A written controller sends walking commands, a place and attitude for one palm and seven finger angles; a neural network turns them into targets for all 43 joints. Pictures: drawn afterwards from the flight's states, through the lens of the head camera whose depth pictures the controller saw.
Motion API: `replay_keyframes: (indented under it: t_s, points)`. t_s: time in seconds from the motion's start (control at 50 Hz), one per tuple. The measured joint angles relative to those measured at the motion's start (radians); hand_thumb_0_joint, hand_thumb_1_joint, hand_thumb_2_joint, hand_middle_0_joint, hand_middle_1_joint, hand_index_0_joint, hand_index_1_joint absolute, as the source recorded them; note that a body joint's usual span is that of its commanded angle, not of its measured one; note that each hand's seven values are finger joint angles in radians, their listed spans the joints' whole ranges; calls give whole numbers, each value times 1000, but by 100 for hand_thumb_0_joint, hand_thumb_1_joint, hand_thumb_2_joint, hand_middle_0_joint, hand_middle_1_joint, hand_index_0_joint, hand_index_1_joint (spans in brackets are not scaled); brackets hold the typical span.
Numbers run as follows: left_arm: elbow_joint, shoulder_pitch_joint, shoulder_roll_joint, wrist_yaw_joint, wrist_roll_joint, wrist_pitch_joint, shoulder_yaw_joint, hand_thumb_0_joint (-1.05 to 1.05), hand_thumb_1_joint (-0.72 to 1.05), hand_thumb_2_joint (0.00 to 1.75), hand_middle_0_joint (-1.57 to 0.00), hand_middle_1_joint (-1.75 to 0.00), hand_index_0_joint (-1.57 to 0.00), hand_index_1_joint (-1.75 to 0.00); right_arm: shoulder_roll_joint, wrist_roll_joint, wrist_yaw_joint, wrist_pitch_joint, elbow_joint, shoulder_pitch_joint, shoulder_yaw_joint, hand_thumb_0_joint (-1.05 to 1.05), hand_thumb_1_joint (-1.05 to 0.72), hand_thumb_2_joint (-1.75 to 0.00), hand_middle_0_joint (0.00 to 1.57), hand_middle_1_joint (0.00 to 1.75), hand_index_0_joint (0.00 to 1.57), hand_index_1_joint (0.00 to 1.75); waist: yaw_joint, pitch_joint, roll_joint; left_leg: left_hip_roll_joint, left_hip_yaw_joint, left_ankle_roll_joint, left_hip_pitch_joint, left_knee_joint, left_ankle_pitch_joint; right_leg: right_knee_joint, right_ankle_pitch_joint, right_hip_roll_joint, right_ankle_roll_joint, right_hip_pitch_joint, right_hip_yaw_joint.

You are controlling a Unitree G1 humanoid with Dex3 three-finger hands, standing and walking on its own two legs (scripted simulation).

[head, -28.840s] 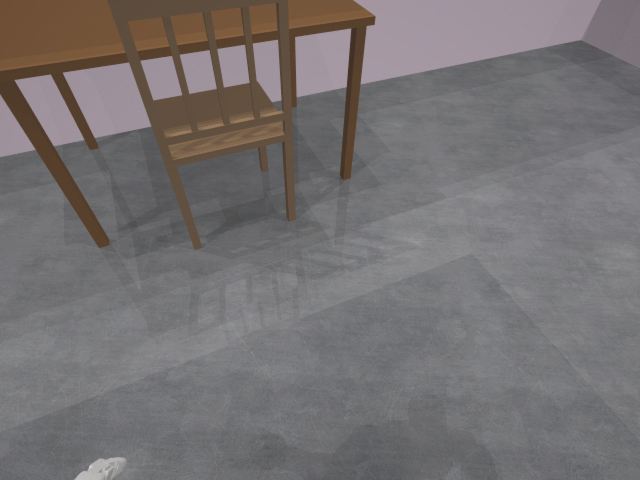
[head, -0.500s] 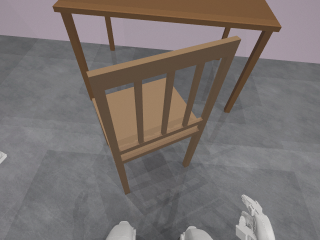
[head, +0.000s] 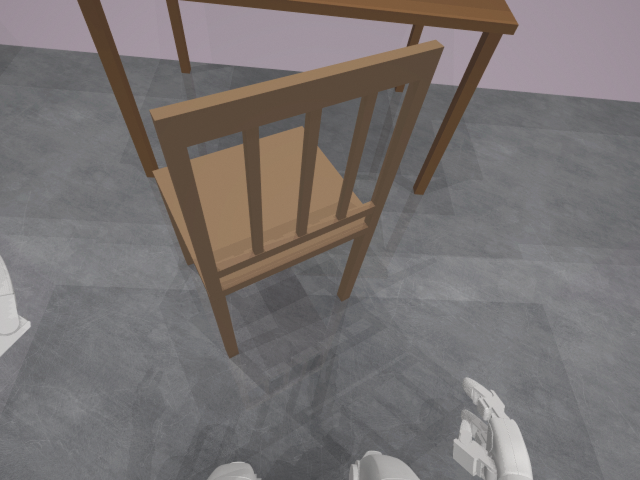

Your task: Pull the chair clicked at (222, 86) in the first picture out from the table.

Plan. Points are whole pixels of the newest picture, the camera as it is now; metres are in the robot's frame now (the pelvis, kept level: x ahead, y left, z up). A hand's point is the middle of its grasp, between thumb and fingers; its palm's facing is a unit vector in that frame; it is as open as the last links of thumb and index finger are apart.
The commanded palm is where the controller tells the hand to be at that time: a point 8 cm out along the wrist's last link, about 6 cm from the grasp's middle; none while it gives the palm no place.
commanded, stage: stop stepping back and stand still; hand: left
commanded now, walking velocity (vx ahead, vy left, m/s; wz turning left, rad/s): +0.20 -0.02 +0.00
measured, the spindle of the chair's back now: (306, 181) +0.59 +0.06 -0.07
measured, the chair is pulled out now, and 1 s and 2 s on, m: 0.48 0.48 0.48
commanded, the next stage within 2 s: let the arm hang, fingers relaxed in 0.58 s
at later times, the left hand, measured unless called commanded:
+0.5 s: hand (30, 341) +0.20 +0.24 +0.17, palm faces +0.36 -0.78 -0.51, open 7.4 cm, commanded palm +0.14 +0.28 +0.18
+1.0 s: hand out of the picture +0.05 +0.15 -0.18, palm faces +0.06 -0.98 -0.16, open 6.9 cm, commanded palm none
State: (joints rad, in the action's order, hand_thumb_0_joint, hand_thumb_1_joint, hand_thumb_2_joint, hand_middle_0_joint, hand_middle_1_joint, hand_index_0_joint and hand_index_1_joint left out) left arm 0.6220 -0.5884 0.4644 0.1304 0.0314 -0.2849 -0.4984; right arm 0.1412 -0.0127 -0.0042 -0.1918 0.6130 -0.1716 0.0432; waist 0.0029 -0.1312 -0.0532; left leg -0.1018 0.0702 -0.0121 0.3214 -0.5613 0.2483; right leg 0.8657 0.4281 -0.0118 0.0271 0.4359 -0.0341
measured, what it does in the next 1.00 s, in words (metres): steps on the spot: right foot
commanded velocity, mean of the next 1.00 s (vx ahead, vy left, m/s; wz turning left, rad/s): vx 0.03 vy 0.02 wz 0.00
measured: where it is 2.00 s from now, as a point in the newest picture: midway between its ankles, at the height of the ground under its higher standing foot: outside the picture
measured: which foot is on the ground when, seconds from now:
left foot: down 0.00-1.00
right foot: up 0.00-0.06, down 0.08-1.00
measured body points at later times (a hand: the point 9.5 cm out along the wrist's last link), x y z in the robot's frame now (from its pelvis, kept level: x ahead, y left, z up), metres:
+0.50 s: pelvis -0.02 -0.01 +0.00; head -0.01 +0.00 +0.45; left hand +0.17 +0.28 +0.19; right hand +0.09 -0.28 -0.08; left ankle +0.03 +0.12 -0.74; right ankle -0.01 -0.16 -0.74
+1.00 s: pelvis -0.01 -0.02 +0.00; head +0.02 +0.00 +0.44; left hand +0.05 +0.21 -0.16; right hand +0.07 -0.25 -0.14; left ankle +0.03 +0.12 -0.74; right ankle -0.01 -0.16 -0.74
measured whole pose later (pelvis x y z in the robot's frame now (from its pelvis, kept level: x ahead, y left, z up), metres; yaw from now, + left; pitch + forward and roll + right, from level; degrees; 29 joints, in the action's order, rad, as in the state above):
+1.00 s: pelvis -0.01 -0.02 +0.00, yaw +0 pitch -1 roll -1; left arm -0.84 -0.28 0.18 0.03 -0.02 0.05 -0.03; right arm 0.16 0.02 0.01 0.01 0.88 -0.22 -0.01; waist 0.01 -0.07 -0.04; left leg -0.01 -0.08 -0.03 0.32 -0.58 0.25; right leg 0.56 0.30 -0.06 0.03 0.24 -0.09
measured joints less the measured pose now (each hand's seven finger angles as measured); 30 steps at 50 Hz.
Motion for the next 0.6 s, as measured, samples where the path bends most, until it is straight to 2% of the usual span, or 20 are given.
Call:
replay_keyframes:
  t_s: [0.04, 0.08, 0.1, 0.14, 0.2, 0.26, 0.34, 0.42, 0.5, 0.6]
  points:
    - [28, -29, 12, -1, 3, 10, 0, 1, 89, 90, -21, -30, -21, -30, 1, -6, 0, 4, -20, -20, -12, 1, -90, -90, 20, 30, 20, 30, 3, 13, 12, -17, 5, -9, 11, -11, 0, -156, -24, -14, 1, -79, -26]
    - [26, -38, 49, -2, 3, 8, -17, 1, 89, 90, -21, -30, -21, -30, 2, -9, -7, 7, -30, -39, -26, 1, -90, -90, 20, 30, 20, 30, 0, 27, 12, -18, 6, -18, 30, -43, 9, -330, -109, -31, 1, -174, -35]
    - [7, -26, 55, -4, 3, 2, -20, 1, 89, 90, -21, -30, -21, -30, 8, -9, -12, 9, -23, -36, -32, 1, -90, -90, 20, 30, 20, 30, 0, 23, 26, -28, 1, -22, 36, -60, 15, -370, -171, -23, 2, -193, -41]
    - [-46, -1, 50, -8, 4, -1, -14, 1, 89, 90, -21, -30, -21, -30, 22, -12, -19, 22, 4, -30, -36, 1, -90, -90, 20, 30, 20, 30, -11, 18, 61, -35, -23, -18, 30, -68, 33, -374, -196, -5, -1, -204, -52]
    - [-111, -12, 19, -1, 14, 22, -2, 1, 89, 90, -21, -30, -21, -30, 43, -13, -22, 51, 23, -45, -34, 1, -90, -90, 20, 30, 21, 30, -12, 52, 68, 9, -59, 6, 21, -63, 101, -366, -189, -5, -6, -189, -23]
    - [-151, -21, -22, 10, 13, 49, 31, 1, 89, 90, -21, -30, -21, -30, 72, -13, -30, 61, 36, -67, -22, 1, -90, -90, 20, 30, 20, 30, -24, 73, 69, 46, -88, 22, -5, -34, 63, -364, -190, -9, -4, -196, -2]
    - [-159, -2, -55, 12, -1, 62, 81, 1, 89, 90, -21, -30, -21, -30, 99, -14, -47, 55, 47, -101, 1, 1, -90, -90, 20, 30, 20, 30, -36, 83, 61, 63, -101, 5, -38, 8, -20, -370, -189, -18, 5, -219, 0]
    - [-150, 5, -46, 15, -19, 50, 80, 1, 89, 90, -21, -30, -21, -30, 92, -19, -60, 41, 40, -123, 10, 1, -91, -90, 20, 29, 20, 30, -41, 92, 48, 70, -103, -1, -51, 35, -26, -397, -200, -25, 6, -233, -2]
    - [-156, 10, -26, 21, -19, 29, 51, 1, 89, 90, -21, -30, -21, -30, 70, -22, -57, 23, 34, -118, 3, 1, -91, -90, 20, 29, 20, 30, -36, 87, 51, 67, -106, -3, -54, 50, -34, -424, -214, -21, 9, -242, -6]
    - [-171, 17, -42, 20, -13, 29, 55, 1, 89, 90, -21, -30, -21, -30, 50, -17, -44, 22, 43, -83, -15, 1, -90, -90, 20, 30, 20, 30, -16, 76, 63, 61, -101, -4, -59, 57, -33, -445, -222, -16, 10, -251, -1]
